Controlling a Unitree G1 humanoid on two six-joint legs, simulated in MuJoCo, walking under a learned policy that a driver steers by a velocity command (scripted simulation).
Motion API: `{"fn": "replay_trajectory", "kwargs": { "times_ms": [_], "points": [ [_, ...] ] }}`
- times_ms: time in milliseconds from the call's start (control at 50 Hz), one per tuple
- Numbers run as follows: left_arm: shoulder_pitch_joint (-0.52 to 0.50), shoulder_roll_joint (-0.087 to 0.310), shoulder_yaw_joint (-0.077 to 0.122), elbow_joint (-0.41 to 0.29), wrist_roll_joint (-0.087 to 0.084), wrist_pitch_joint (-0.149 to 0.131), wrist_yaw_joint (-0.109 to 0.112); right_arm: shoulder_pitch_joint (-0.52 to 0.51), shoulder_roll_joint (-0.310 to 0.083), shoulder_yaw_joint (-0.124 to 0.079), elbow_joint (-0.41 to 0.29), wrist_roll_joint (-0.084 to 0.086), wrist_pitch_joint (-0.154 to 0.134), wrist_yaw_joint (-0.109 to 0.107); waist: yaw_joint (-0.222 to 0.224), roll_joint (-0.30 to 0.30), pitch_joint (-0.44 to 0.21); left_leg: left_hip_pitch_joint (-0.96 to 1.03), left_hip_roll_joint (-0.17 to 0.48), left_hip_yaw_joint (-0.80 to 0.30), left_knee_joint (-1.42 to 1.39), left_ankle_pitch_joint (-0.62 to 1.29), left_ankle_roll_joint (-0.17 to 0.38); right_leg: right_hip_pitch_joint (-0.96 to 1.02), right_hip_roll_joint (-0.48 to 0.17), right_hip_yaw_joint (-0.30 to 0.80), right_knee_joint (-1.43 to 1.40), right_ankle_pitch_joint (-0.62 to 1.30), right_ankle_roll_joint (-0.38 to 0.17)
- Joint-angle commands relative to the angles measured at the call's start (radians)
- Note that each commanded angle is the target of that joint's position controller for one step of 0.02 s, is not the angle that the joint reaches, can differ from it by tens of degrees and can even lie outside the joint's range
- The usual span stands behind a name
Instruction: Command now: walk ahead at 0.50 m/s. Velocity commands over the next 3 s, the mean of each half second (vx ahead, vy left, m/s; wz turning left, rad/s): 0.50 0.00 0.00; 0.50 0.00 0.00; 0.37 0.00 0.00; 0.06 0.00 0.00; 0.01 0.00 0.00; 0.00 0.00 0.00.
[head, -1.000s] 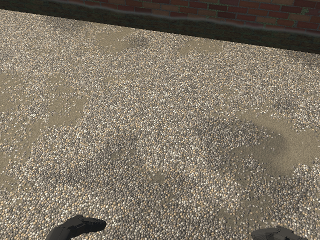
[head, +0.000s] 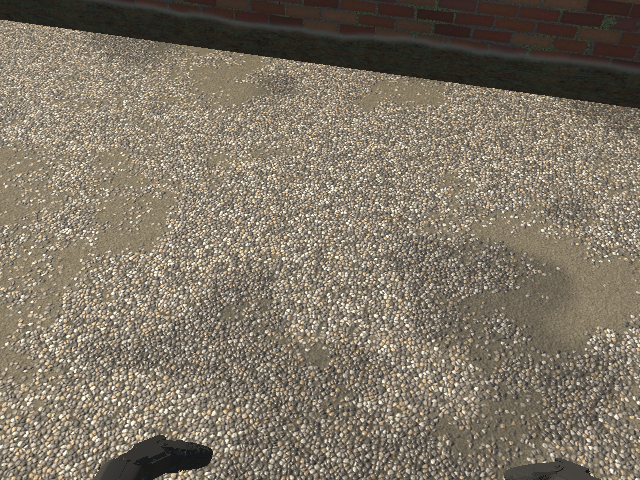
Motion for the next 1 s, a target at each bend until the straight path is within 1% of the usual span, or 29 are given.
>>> {"fn": "replay_trajectory", "kwargs": {
  "times_ms": [20,1000],
  "points": [
    [-0.099,0.093,0.033,-0.099,0.0,-0.018,0.003,-0.077,-0.094,-0.033,-0.096,0.0,-0.017,-0.004,0.0,0.005,-0.088,-0.022,0.069,-0.073,-0.029,0.245,0.019,0.077,-0.13,0.126,-0.009,0.36,-0.032],
    [-0.093,0.091,0.033,-0.094,0.0,-0.018,0.004,-0.07,-0.094,-0.034,-0.091,-0.001,-0.016,-0.006,-0.001,0.004,-0.084,-0.022,0.067,-0.076,-0.039,0.239,0.017,0.076,-0.128,0.13,-0.017,0.35,-0.03]
  ]
}}
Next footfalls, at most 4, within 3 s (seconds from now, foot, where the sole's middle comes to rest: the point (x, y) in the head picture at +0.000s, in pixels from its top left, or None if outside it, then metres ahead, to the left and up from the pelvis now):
none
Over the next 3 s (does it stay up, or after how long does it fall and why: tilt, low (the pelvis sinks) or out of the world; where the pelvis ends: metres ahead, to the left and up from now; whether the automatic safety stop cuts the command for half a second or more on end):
stays up -0.01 0.00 0.01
